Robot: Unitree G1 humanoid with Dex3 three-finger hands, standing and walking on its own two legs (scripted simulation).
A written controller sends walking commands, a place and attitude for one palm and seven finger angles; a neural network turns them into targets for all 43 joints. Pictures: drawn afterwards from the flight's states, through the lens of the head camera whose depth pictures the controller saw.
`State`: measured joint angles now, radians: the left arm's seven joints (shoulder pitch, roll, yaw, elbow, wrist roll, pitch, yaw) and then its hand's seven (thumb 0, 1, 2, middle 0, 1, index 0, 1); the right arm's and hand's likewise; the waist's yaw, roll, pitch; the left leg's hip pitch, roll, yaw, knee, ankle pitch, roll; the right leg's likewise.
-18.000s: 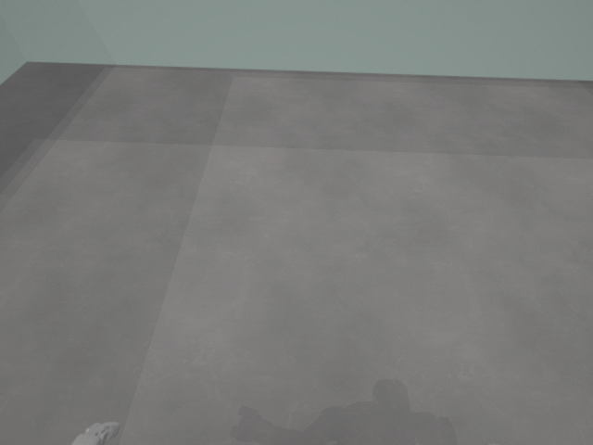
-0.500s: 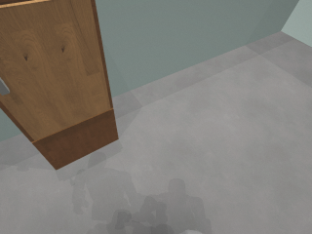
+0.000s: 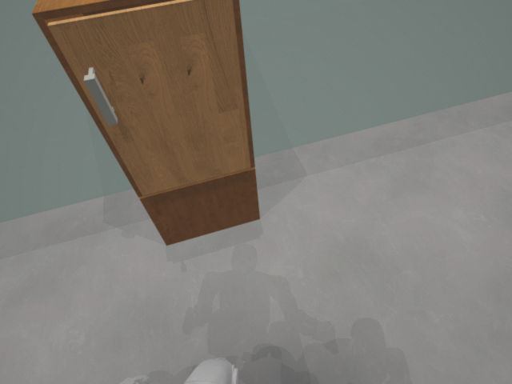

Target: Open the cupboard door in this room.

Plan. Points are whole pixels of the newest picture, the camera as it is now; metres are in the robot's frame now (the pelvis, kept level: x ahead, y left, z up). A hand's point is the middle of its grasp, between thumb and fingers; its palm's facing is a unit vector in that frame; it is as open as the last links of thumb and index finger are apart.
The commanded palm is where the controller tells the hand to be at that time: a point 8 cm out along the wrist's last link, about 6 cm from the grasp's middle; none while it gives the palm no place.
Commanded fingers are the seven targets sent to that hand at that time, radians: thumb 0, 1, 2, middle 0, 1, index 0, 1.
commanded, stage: turn to face it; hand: left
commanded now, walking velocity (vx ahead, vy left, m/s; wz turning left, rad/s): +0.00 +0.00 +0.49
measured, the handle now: (102, 96) +0.75 +0.41 +0.04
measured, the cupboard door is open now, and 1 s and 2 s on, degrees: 0 0 0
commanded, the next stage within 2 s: take the last steps up to it in 0.44 s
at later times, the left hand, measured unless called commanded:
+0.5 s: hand out of the picture -0.05 +0.28 -0.17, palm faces +0.25 -0.93 -0.25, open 7.4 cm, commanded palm none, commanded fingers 0.00 0.90 0.90 -0.20 -0.30 -0.20 -0.30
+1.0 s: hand out of the picture -0.07 +0.18 -0.16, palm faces +0.33 -0.92 -0.20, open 7.3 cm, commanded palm none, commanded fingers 0.00 0.90 0.90 -0.20 -0.30 -0.20 -0.30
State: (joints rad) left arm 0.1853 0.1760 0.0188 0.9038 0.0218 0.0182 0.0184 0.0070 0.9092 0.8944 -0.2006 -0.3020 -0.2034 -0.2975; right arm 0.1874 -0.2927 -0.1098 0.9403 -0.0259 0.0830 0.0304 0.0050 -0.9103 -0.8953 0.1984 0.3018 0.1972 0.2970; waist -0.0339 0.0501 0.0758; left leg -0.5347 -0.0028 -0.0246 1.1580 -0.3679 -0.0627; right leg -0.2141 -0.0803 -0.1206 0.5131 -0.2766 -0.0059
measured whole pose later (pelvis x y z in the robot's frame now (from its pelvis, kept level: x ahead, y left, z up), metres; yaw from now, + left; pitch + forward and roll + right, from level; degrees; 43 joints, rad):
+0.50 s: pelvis -0.04 +0.06 +0.00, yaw +12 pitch -1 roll -2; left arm 0.21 0.28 0.05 1.01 0.02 0.06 0.01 0.01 0.91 0.89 -0.20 -0.30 -0.20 -0.30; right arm 0.13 -0.17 -0.03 0.96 -0.01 0.02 0.00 0.00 -0.91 -0.89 0.20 0.30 0.20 0.30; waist 0.04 -0.03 0.09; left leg -0.17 -0.01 0.02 0.44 -0.26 0.05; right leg -0.44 -0.09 -0.04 1.04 -0.40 0.10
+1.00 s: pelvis +0.02 +0.03 +0.01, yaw +18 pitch -1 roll +0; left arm 0.39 0.12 0.01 1.11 0.02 -0.05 0.01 0.00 0.93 0.89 -0.20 -0.30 -0.20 -0.30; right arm 0.31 -0.20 -0.08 1.10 -0.03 0.03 0.02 0.01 -0.91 -0.90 0.20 0.30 0.20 0.30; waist -0.01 0.04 0.03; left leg -0.53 0.08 0.02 1.02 -0.24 -0.02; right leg -0.02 0.00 -0.12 0.32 -0.28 -0.03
